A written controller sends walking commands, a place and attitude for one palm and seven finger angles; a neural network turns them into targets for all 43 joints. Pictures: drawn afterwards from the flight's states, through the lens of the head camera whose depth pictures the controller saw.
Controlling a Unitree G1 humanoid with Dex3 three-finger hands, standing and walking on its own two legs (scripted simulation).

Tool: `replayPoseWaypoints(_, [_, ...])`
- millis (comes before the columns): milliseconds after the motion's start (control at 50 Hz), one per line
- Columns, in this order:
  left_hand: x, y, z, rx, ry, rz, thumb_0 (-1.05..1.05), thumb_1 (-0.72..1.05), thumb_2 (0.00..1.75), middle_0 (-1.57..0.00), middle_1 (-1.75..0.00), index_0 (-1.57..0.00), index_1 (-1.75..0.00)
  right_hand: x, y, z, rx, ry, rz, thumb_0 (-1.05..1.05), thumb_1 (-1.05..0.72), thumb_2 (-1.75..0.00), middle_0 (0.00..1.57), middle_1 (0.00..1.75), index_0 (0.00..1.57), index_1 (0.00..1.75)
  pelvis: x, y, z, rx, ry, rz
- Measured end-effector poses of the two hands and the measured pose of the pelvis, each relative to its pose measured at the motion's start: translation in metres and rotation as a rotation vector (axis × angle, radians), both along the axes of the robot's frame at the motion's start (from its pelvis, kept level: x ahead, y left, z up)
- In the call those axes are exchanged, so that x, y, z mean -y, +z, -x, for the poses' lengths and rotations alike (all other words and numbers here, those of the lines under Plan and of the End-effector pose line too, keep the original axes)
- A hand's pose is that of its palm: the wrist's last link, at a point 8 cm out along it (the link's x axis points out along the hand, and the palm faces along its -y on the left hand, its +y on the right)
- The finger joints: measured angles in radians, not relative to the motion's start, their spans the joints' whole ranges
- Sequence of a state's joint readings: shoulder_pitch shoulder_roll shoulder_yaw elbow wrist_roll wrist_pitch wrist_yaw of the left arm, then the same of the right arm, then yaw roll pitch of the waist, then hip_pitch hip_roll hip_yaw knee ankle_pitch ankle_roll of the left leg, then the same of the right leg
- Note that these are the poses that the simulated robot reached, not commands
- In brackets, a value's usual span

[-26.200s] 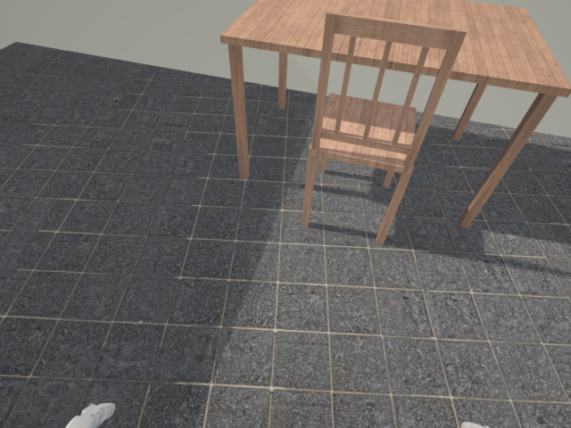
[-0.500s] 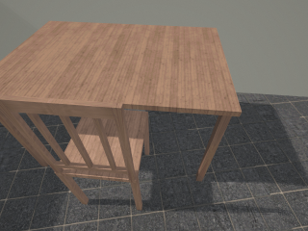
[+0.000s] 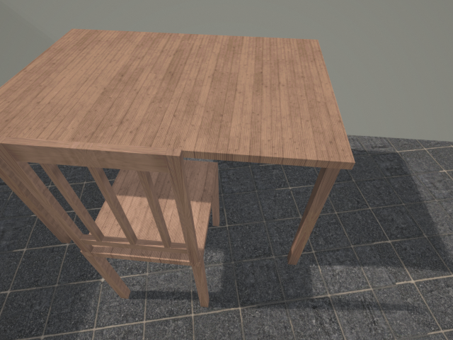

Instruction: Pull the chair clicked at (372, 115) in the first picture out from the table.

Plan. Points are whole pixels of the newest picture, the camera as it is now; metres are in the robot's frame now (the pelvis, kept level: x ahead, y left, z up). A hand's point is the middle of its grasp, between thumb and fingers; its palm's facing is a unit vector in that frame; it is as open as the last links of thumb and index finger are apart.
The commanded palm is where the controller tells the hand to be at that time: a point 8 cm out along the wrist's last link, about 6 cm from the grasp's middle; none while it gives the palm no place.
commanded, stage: raise the hand toward the chair's back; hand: left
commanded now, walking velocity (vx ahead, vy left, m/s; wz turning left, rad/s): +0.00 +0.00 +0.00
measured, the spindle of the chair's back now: (117, 209) +0.41 +0.29 -0.08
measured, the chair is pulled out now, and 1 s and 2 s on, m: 0.00 0.00 0.00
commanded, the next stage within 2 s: none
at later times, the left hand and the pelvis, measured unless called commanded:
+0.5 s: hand out of the picture +0.13 +0.25 -0.09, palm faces +0.04 -1.00 +0.03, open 10.0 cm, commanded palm +0.12 +0.29 -0.07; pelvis -0.06 +0.03 -0.12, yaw +2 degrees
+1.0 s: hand (101, 327) +0.16 +0.24 -0.07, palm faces -0.06 -1.00 -0.05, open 14.4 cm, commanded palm +0.14 +0.30 -0.06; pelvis -0.06 +0.05 -0.11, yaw +1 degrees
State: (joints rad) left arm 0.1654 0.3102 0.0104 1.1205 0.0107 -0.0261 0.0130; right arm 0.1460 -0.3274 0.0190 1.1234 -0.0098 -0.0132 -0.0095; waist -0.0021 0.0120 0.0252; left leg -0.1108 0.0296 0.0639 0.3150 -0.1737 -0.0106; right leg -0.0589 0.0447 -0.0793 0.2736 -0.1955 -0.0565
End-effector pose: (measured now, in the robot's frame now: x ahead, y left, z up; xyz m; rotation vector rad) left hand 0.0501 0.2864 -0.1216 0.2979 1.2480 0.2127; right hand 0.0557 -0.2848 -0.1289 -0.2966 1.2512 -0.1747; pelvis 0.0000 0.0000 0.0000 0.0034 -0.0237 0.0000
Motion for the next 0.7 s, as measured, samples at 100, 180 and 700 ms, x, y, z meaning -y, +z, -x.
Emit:
replayPoseWaypoints(100, [-0.005, 0.061, -0.063, 0.574, 0.092, 0.056, 0.02, 0.89, 0.89, -0.21, -0.29, -0.21, -0.3, -0.018, 0.006, -0.021, 0.233, 0.033, 0.014, 0.01, -0.9, -0.9, 0.2, 0.3, 0.2, 0.3, -0.007, -0.006, 0.01, -0.011, 0.012, 0.0])
replayPoseWaypoints(180, [-0.007, 0.095, -0.106, 0.96, 0.012, 0.121, 0.02, 0.84, 0.87, -0.2, -0.29, -0.2, -0.29, -0.038, 0.01, -0.044, 0.427, 0.07, -0.045, 0.01, -0.9, -0.9, 0.2, 0.3, 0.2, 0.3, -0.009, -0.022, 0.025, -0.087, 0.028, -0.005])
replayPoseWaypoints(700, [0.005, 0.055, -0.092, 1.15, -0.311, 0.364, 0.01, 0.26, 0.62, -0.14, -0.2, -0.14, -0.2, -0.125, -0.046, -0.063, 0.613, 0.191, -0.12, 0.01, -0.9, -0.9, 0.2, 0.3, 0.21, 0.3, -0.043, -0.11, 0.069, -0.273, 0.029, 0.067])
